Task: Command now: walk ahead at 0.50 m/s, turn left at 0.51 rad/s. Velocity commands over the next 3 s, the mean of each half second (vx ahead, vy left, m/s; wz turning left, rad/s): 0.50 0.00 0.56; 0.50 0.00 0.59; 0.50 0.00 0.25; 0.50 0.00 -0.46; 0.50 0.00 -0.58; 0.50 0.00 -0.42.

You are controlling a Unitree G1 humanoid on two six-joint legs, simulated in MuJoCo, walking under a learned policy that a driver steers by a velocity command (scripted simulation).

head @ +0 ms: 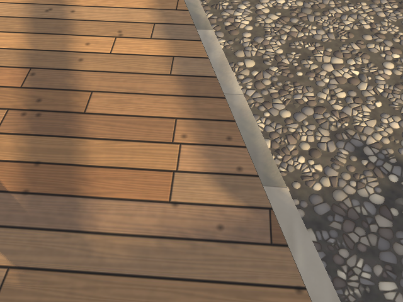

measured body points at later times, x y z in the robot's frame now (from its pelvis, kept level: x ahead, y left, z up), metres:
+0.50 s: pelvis +0.27 +0.03 +0.01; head +0.30 +0.05 +0.46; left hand +0.41 +0.31 -0.10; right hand +0.30 -0.25 -0.11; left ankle +0.15 +0.06 -0.73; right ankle +0.47 -0.08 -0.68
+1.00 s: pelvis +0.52 +0.09 +0.01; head +0.54 +0.11 +0.46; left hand +0.36 +0.31 -0.12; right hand +0.81 +0.00 -0.09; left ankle +0.56 +0.28 -0.68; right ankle +0.51 -0.03 -0.73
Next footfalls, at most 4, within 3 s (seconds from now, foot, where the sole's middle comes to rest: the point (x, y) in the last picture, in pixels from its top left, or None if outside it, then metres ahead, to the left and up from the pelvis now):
0.06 left None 0.19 0.07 -0.77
0.62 right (222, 273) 0.55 -0.02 -0.77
1.14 left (126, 244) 0.63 0.32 -0.77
1.72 right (116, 169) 0.95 0.41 -0.77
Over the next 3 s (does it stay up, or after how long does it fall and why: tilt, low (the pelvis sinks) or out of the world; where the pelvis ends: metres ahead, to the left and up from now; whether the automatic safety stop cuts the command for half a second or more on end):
stays up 1.42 0.55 0.01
